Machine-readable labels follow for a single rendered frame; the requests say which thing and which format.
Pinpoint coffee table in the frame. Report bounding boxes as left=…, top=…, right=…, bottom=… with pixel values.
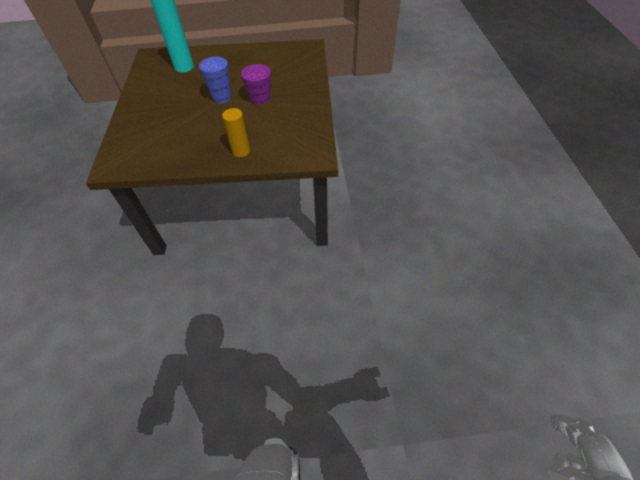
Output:
left=86, top=39, right=338, bottom=255

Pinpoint right robot hand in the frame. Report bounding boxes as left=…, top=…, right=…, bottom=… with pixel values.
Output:
left=547, top=414, right=633, bottom=480

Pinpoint sofa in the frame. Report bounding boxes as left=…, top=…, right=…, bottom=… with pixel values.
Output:
left=24, top=0, right=401, bottom=104

